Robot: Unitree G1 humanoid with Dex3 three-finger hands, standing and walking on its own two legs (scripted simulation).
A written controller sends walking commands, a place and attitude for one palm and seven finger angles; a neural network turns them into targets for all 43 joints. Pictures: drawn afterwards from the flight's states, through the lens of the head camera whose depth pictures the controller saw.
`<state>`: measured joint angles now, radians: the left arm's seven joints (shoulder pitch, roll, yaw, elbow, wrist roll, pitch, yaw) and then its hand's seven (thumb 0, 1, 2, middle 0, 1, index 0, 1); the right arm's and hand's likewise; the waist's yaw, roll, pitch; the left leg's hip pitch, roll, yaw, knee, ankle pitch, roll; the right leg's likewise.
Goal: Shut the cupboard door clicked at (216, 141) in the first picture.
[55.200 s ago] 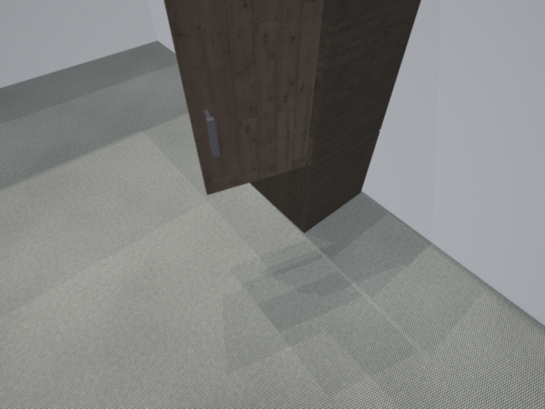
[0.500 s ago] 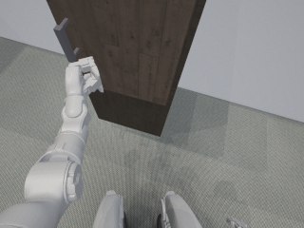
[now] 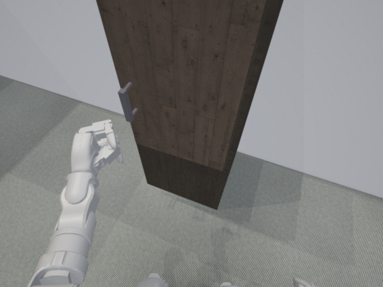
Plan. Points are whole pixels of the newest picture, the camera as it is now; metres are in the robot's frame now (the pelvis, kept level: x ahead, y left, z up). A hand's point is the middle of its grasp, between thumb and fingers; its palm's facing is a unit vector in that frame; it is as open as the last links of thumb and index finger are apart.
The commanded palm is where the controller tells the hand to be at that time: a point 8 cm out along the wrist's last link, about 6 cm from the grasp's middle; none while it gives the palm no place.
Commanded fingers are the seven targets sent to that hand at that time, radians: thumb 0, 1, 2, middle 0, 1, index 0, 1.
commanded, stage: draw the hand back to the body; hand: left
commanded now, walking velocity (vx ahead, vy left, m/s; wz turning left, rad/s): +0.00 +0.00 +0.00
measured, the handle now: (129, 102) +0.64 +0.20 -0.03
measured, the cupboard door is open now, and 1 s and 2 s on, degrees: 1 1 1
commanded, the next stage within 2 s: step back with the hand held close in 1.12 s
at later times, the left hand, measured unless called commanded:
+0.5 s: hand (39, 175) +0.27 +0.24 +0.16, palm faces +0.32 -0.90 -0.30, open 4.3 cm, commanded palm +0.23 +0.28 +0.19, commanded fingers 0.00 0.90 0.90 -0.50 -0.63 -0.50 -0.63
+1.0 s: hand out of the picture +0.22 +0.27 +0.20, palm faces +0.47 -0.79 -0.40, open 7.3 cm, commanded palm +0.17 +0.30 +0.23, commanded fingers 0.00 0.90 0.90 -0.20 -0.30 -0.20 -0.30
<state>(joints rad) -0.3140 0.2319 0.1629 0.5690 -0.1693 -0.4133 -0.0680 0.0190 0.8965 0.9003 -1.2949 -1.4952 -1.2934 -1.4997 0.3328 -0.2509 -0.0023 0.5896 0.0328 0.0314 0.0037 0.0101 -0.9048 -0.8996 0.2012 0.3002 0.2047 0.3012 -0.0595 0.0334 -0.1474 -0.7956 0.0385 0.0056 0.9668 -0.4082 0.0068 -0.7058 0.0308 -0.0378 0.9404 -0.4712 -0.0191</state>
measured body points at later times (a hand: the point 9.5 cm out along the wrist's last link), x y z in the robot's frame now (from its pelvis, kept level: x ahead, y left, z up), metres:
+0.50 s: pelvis +0.03 +0.01 +0.05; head +0.02 -0.01 +0.50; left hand +0.25 +0.29 +0.17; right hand +0.24 -0.19 -0.02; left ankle +0.03 +0.11 -0.68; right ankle -0.01 -0.11 -0.68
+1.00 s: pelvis +0.04 +0.00 +0.06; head +0.03 -0.03 +0.51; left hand +0.19 +0.31 +0.22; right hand +0.23 -0.22 -0.03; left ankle +0.04 +0.11 -0.68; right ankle -0.01 -0.11 -0.68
